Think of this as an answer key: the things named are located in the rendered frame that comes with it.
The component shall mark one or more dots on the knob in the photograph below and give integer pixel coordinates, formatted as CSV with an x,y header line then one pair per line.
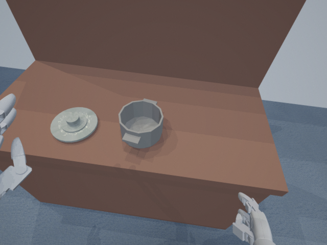
x,y
72,118

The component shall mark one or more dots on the lid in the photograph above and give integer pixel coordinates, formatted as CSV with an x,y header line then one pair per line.
x,y
73,133

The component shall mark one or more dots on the robot right hand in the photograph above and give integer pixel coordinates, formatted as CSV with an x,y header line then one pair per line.
x,y
256,225

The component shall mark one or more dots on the pot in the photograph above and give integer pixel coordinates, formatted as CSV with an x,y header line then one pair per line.
x,y
141,123

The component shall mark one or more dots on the robot left hand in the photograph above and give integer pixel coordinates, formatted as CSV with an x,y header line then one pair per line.
x,y
12,177

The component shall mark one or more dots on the table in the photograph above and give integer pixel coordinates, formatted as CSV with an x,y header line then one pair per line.
x,y
202,61

